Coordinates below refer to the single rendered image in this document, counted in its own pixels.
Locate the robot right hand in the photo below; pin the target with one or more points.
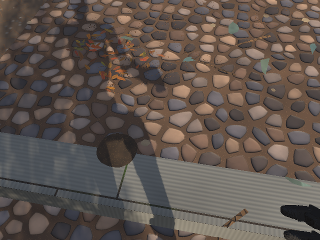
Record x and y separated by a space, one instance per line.
308 214

